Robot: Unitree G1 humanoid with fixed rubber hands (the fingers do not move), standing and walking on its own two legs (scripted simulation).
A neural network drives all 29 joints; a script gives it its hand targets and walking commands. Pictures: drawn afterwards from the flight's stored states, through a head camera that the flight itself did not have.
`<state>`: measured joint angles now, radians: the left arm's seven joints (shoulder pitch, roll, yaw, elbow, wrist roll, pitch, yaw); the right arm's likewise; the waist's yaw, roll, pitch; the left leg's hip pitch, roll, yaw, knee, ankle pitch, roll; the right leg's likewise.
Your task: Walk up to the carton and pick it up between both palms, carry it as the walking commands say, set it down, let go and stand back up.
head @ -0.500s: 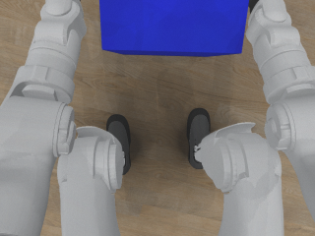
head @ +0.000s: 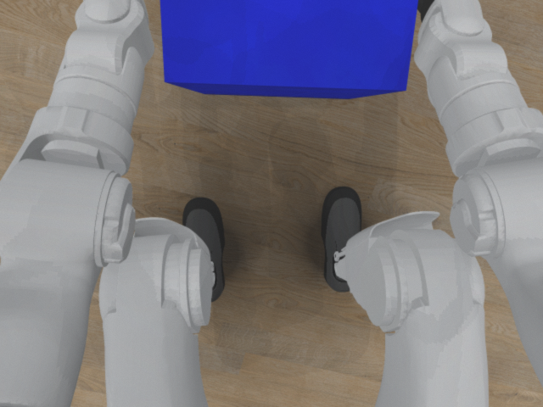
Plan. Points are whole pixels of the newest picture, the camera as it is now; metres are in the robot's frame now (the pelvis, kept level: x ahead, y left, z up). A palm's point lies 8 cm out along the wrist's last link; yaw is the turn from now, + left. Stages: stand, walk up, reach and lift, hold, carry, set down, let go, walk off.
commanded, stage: reach and lift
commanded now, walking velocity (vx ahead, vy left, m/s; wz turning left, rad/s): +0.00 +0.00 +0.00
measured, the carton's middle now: (283, 16) +0.54 -0.01 -0.26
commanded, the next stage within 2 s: none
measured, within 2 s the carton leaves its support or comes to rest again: leaves its support in 0.46 s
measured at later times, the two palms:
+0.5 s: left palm out of the picture +0.55 +0.16 -0.17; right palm out of the picture +0.54 -0.17 -0.18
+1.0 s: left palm out of the picture +0.57 +0.17 -0.11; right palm out of the picture +0.55 -0.16 -0.13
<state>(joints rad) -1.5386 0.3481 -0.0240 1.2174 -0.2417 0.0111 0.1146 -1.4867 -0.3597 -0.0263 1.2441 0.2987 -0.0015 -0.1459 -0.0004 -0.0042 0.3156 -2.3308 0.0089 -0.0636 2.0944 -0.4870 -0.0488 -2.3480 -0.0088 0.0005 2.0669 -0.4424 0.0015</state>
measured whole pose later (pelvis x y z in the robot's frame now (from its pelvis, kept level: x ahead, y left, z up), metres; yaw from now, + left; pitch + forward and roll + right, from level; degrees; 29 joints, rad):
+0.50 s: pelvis -0.01 +0.00 +0.01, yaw +0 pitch +33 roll +0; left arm -1.55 0.39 0.00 1.01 -0.23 0.17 0.14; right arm -1.54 -0.39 -0.02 1.06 0.30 0.18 -0.18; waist 0.00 -0.01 0.53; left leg -2.18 0.01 -0.06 2.10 -0.49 -0.05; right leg -2.20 0.00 0.00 2.07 -0.44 0.00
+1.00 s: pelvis -0.01 +0.00 +0.02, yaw +0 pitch +29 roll +0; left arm -1.57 0.37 0.16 0.89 -0.09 0.32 0.09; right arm -1.50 -0.33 -0.16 0.89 0.18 0.31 -0.19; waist 0.00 0.00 0.52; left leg -2.10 0.01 -0.06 2.10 -0.50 -0.05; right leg -2.12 0.00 0.00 2.07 -0.45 0.00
